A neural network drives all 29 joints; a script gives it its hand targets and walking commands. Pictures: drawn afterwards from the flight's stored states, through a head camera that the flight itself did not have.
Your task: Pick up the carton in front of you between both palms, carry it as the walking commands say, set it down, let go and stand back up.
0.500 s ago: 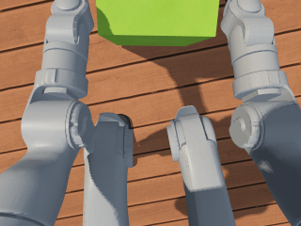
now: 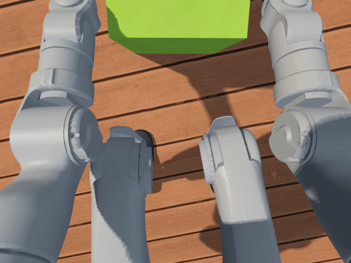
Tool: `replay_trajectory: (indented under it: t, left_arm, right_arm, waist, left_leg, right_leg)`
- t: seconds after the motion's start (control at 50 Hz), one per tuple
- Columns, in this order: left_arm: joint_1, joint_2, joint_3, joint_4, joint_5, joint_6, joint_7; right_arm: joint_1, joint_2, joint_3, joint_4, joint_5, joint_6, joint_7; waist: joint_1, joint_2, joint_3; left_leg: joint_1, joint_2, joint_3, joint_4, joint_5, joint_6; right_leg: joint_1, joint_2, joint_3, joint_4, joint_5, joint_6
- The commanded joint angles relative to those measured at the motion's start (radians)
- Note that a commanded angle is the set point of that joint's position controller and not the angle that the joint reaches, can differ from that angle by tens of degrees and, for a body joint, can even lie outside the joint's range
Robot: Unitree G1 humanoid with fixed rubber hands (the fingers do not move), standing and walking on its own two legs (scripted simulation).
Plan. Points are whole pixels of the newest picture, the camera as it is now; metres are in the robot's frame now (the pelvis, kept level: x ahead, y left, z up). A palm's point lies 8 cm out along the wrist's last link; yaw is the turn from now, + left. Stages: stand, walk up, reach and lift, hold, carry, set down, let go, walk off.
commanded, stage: set down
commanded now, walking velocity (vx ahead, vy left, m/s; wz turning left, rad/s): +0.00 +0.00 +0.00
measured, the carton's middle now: out of the picture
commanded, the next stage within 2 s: let go in 1.80 s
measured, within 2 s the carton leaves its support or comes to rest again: neither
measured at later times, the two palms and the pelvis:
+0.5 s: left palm out of the picture +0.57 +0.14 -0.18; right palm out of the picture +0.55 -0.17 -0.18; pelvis +0.00 +0.00 -0.01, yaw +0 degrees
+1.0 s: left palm out of the picture +0.58 +0.16 -0.10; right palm out of the picture +0.55 -0.21 -0.10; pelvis +0.00 +0.00 +0.02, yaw -2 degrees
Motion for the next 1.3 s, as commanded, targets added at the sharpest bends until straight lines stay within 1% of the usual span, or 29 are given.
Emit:
replay_trajectory:
  t: [0.0, 0.1, 0.16, 0.18, 0.24, 0.26, 0.28, 0.34, 0.36, 0.38, 0.42, 0.44, 0.48, 0.5, 0.52, 0.54, 0.58, 0.62, 0.68, 0.72, 0.78, 0.84, 0.92, 0.98, 1.04, 1.1, 1.16, 1.28]
  left_arm:
    - [-0.467, -0.797, -0.237, -0.017, -0.042, 0.005, -0.230]
    - [-0.427, -0.753, -0.205, 0.022, -0.014, 0.016, -0.239]
    - [-0.402, -0.723, -0.185, 0.045, 0.002, 0.022, -0.243]
    - [-0.394, -0.703, -0.176, 0.046, 0.009, 0.022, -0.241]
    - [-0.371, -0.683, -0.159, 0.070, 0.021, 0.025, -0.245]
    - [-0.364, -0.675, -0.154, 0.079, 0.023, 0.027, -0.246]
    - [-0.356, -0.668, -0.151, 0.081, 0.025, 0.027, -0.247]
    - [-0.346, -0.645, -0.150, 0.083, 0.024, 0.024, -0.246]
    - [-0.346, -0.629, -0.150, 0.076, 0.026, 0.021, -0.243]
    - [-0.340, -0.604, -0.146, 0.079, 0.027, 0.017, -0.235]
    - [-0.335, -0.569, -0.146, 0.072, 0.022, 0.006, -0.226]
    - [-0.305, -0.476, -0.121, 0.063, 0.027, -0.008, -0.200]
    - [-0.248, -0.174, -0.061, 0.052, 0.039, -0.036, -0.127]
    - [-0.204, 0.019, -0.024, 0.037, 0.050, -0.059, -0.075]
    - [-0.209, 0.165, -0.016, -0.001, 0.040, -0.082, -0.026]
    - [-0.268, 0.209, -0.042, -0.028, -0.012, -0.101, 0.003]
    - [-0.332, 0.256, -0.089, -0.032, -0.097, -0.126, 0.034]
    - [-0.350, 0.264, -0.145, -0.034, -0.165, -0.145, 0.044]
    - [-0.346, 0.258, -0.212, -0.032, -0.246, -0.150, 0.037]
    - [-0.336, 0.260, -0.237, -0.029, -0.279, -0.143, 0.031]
    - [-0.327, 0.267, -0.247, -0.034, -0.293, -0.125, 0.030]
    - [-0.331, 0.282, -0.228, -0.067, -0.279, -0.102, 0.038]
    - [-0.328, 0.292, -0.183, -0.129, -0.238, -0.058, 0.056]
    - [-0.292, 0.272, -0.145, -0.097, -0.197, -0.032, 0.055]
    - [-0.254, 0.238, -0.114, -0.046, -0.161, -0.033, 0.039]
    - [-0.234, 0.214, -0.093, -0.035, -0.131, -0.041, 0.025]
    - [-0.225, 0.207, -0.080, -0.053, -0.113, -0.042, 0.019]
    - [-0.209, 0.217, -0.082, -0.154, -0.113, -0.021, 0.019]
  right_arm:
    - [-0.492, 0.770, 0.281, -0.011, 0.044, -0.002, 0.245]
    - [-0.454, 0.723, 0.241, 0.028, 0.012, 0.012, 0.254]
    - [-0.429, 0.692, 0.220, 0.046, -0.004, 0.019, 0.256]
    - [-0.417, 0.683, 0.210, 0.055, -0.009, 0.020, 0.255]
    - [-0.395, 0.656, 0.197, 0.067, -0.024, 0.025, 0.256]
    - [-0.385, 0.640, 0.188, 0.070, -0.032, 0.025, 0.255]
    - [-0.377, 0.637, 0.185, 0.075, -0.035, 0.026, 0.255]
    - [-0.357, 0.621, 0.178, 0.082, -0.037, 0.024, 0.253]
    - [-0.350, 0.618, 0.174, 0.086, -0.039, 0.022, 0.252]
    - [-0.339, 0.591, 0.163, 0.079, -0.043, 0.013, 0.239]
    - [-0.341, 0.552, 0.160, 0.076, -0.039, 0.004, 0.231]
    - [-0.316, 0.460, 0.139, 0.080, -0.044, -0.006, 0.209]
    - [-0.236, 0.171, 0.070, 0.074, -0.053, -0.042, 0.132]
    - [-0.195, -0.020, 0.035, 0.070, -0.048, -0.068, 0.079]
    - [-0.202, -0.183, 0.011, 0.022, -0.027, -0.102, 0.024]
    - [-0.247, -0.231, 0.026, 0.003, 0.018, -0.123, -0.009]
    - [-0.298, -0.288, 0.085, 0.006, 0.111, -0.151, -0.043]
    - [-0.325, -0.296, 0.164, 0.015, 0.195, -0.166, -0.053]
    - [-0.330, -0.287, 0.245, 0.029, 0.278, -0.168, -0.051]
    - [-0.320, -0.289, 0.264, 0.040, 0.304, -0.162, -0.051]
    - [-0.305, -0.309, 0.256, 0.031, 0.314, -0.148, -0.055]
    - [-0.309, -0.321, 0.242, -0.013, 0.307, -0.127, -0.067]
    - [-0.318, -0.315, 0.227, -0.096, 0.290, -0.086, -0.083]
    - [-0.290, -0.291, 0.202, -0.075, 0.261, -0.058, -0.081]
    - [-0.250, -0.252, 0.172, -0.024, 0.223, -0.055, -0.066]
    - [-0.220, -0.233, 0.141, -0.007, 0.185, -0.063, -0.053]
    - [-0.202, -0.235, 0.118, -0.020, 0.162, -0.065, -0.045]
    - [-0.180, -0.261, 0.111, -0.114, 0.168, -0.050, -0.041]
  waist:
    - [-0.030, -0.010, -0.834]
    - [-0.026, -0.012, -0.745]
    - [-0.020, -0.011, -0.703]
    - [-0.014, -0.012, -0.686]
    - [-0.010, -0.012, -0.655]
    - [-0.016, -0.010, -0.643]
    - [-0.012, -0.011, -0.637]
    - [-0.011, -0.015, -0.629]
    - [-0.006, -0.019, -0.628]
    - [-0.011, -0.018, -0.629]
    - [-0.011, -0.019, -0.660]
    - [-0.009, -0.022, -0.672]
    - [-0.013, -0.018, -0.729]
    - [-0.010, -0.018, -0.769]
    - [-0.016, -0.011, -0.835]
    - [-0.011, -0.006, -0.932]
    - [-0.006, 0.005, -1.071]
    - [0.007, 0.005, -1.174]
    - [0.009, -0.008, -1.276]
    - [0.000, -0.009, -1.312]
    - [-0.014, 0.011, -1.365]
    - [-0.014, 0.019, -1.444]
    - [0.000, 0.003, -1.519]
    - [0.007, -0.014, -1.425]
    - [0.008, -0.019, -1.309]
    - [0.000, -0.008, -1.286]
    - [-0.007, 0.006, -1.330]
    - [-0.011, 0.026, -1.515]
  left_leg:
    - [0.439, -0.036, 0.052, -0.126, 0.184, 0.057]
    - [0.404, -0.031, 0.045, -0.126, 0.141, 0.059]
    - [0.388, -0.028, 0.044, -0.125, 0.120, 0.060]
    - [0.389, -0.026, 0.043, -0.125, 0.114, 0.060]
    - [0.374, -0.023, 0.044, -0.122, 0.105, 0.060]
    - [0.369, -0.022, 0.043, -0.119, 0.101, 0.059]
    - [0.370, -0.021, 0.044, -0.119, 0.100, 0.059]
    - [0.380, -0.017, 0.044, -0.114, 0.105, 0.056]
    - [0.391, -0.015, 0.045, -0.112, 0.110, 0.054]
    - [0.393, -0.014, 0.047, -0.110, 0.111, 0.049]
    - [0.430, -0.009, 0.052, -0.100, 0.138, 0.043]
    - [0.455, -0.004, 0.058, -0.097, 0.149, 0.034]
    - [0.523, 0.012, 0.062, -0.095, 0.181, 0.018]
    - [0.561, 0.020, 0.063, -0.095, 0.204, 0.013]
    - [0.585, 0.023, 0.058, -0.090, 0.247, 0.013]
    - [0.620, 0.026, 0.053, -0.079, 0.317, 0.016]
    - [0.677, 0.034, 0.037, -0.048, 0.433, 0.016]
    - [0.673, 0.045, 0.035, -0.033, 0.490, 0.016]
    - [0.636, 0.058, 0.045, -0.034, 0.489, 0.019]
    - [0.647, 0.063, 0.048, -0.044, 0.467, 0.021]
    - [0.707, 0.065, 0.050, -0.066, 0.436, 0.025]
    - [0.754, 0.057, 0.061, -0.110, 0.398, 0.031]
    - [0.784, 0.041, 0.078, -0.197, 0.356, 0.043]
    - [0.717, 0.035, 0.080, -0.268, 0.294, 0.045]
    - [0.638, 0.036, 0.073, -0.325, 0.256, 0.045]
    - [0.630, 0.036, 0.069, -0.374, 0.263, 0.041]
    - [0.670, 0.032, 0.071, -0.423, 0.280, 0.034]
    - [0.828, 0.023, 0.077, -0.517, 0.362, 0.025]
  right_leg:
    - [0.260, -0.006, -0.060, -0.216, 0.229, -0.050]
    - [0.240, -0.011, -0.051, -0.215, 0.188, -0.058]
    - [0.236, -0.014, -0.044, -0.213, 0.169, -0.061]
    - [0.234, -0.015, -0.042, -0.210, 0.161, -0.060]
    - [0.238, -0.016, -0.037, -0.208, 0.154, -0.062]
    - [0.244, -0.017, -0.036, -0.206, 0.152, -0.062]
    - [0.244, -0.018, -0.035, -0.204, 0.151, -0.062]
    - [0.256, -0.021, -0.035, -0.196, 0.158, -0.058]
    - [0.262, -0.022, -0.035, -0.192, 0.162, -0.055]
    - [0.277, -0.024, -0.037, -0.190, 0.167, -0.051]
    - [0.297, -0.028, -0.042, -0.180, 0.190, -0.041]
    - [0.302, -0.031, -0.045, -0.177, 0.196, -0.033]
    - [0.357, -0.044, -0.056, -0.174, 0.231, -0.014]
    - [0.368, -0.051, -0.065, -0.174, 0.254, -0.002]
    - [0.385, -0.052, -0.068, -0.172, 0.298, 0.004]
    - [0.400, -0.056, -0.068, -0.162, 0.357, 0.007]
    - [0.403, -0.066, -0.059, -0.138, 0.460, 0.005]
    - [0.453, -0.077, -0.042, -0.121, 0.535, -0.003]
    - [0.557, -0.086, -0.028, -0.111, 0.595, -0.012]
    - [0.569, -0.088, -0.029, -0.123, 0.579, -0.014]
    - [0.556, -0.086, -0.039, -0.153, 0.529, -0.017]
    - [0.581, -0.080, -0.053, -0.196, 0.484, -0.022]
    - [0.625, -0.068, -0.067, -0.276, 0.441, -0.028]
    - [0.589, -0.065, -0.064, -0.344, 0.383, -0.027]
    - [0.522, -0.066, -0.058, -0.400, 0.348, -0.024]
    - [0.492, -0.065, -0.060, -0.449, 0.353, -0.022]
    - [0.507, -0.062, -0.065, -0.497, 0.368, -0.021]
    - [0.615, -0.052, -0.078, -0.588, 0.441, -0.018]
